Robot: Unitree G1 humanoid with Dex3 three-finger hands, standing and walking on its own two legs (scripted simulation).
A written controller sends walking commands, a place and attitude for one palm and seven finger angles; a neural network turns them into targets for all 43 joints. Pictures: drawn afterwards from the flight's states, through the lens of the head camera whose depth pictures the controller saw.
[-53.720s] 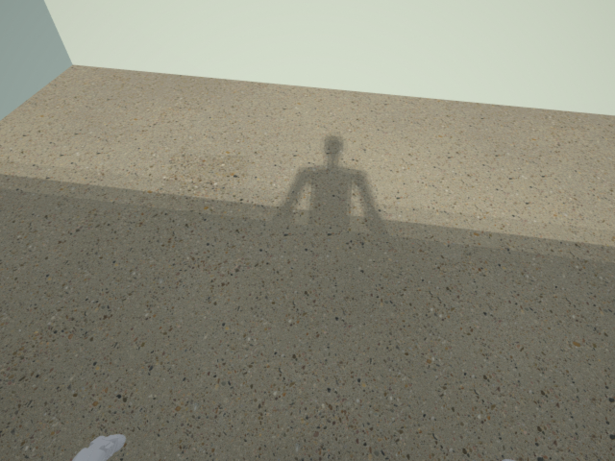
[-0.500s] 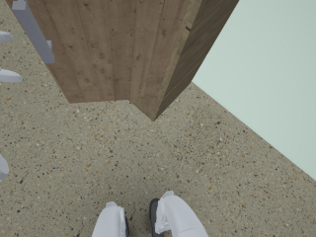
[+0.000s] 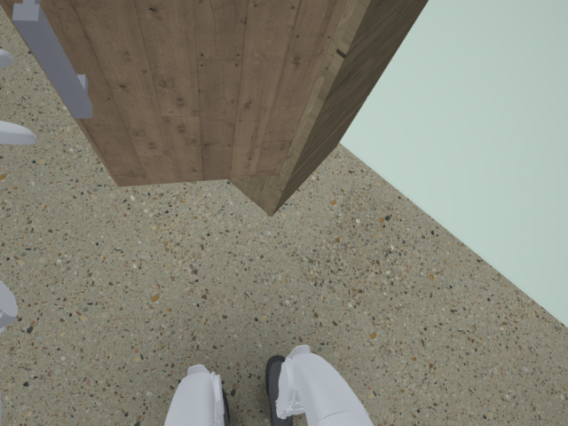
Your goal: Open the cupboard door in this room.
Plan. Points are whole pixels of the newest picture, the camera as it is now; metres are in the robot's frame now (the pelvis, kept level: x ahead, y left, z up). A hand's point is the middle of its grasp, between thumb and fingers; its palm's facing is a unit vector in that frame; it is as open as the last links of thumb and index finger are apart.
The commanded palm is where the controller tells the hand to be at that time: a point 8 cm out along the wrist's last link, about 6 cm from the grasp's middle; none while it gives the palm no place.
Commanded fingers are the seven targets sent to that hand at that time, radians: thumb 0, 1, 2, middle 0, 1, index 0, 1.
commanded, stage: move the hooked fingers beside the handle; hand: left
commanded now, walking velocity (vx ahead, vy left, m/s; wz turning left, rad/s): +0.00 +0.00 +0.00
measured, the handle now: (60, 56) +0.56 +0.22 +0.06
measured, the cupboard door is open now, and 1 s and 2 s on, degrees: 49 49 48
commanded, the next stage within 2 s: slide the fingers in behind the handle in 0.52 s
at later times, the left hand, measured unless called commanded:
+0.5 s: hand out of the picture +0.51 +0.29 +0.07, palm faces +0.07 -1.00 -0.04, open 14.0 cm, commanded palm +0.50 +0.32 +0.06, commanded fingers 0.00 -0.50 0.30 -0.30 -1.20 -0.30 -1.20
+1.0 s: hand (11, 88) +0.52 +0.27 +0.06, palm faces +0.03 -1.00 -0.01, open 14.0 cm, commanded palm +0.50 +0.29 +0.06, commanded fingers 0.00 -0.50 0.30 -0.30 -1.20 -0.30 -1.20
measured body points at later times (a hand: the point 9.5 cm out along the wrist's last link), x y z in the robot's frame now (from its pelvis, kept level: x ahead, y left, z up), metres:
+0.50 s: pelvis -0.01 -0.01 +0.00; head +0.17 +0.04 +0.41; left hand +0.50 +0.34 +0.07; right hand -0.01 -0.29 -0.09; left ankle -0.03 +0.06 -0.66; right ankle +0.03 -0.12 -0.66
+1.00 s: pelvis -0.01 +0.00 -0.01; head +0.17 +0.04 +0.40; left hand +0.51 +0.32 +0.06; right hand -0.03 -0.27 -0.09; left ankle -0.03 +0.06 -0.66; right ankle +0.03 -0.12 -0.66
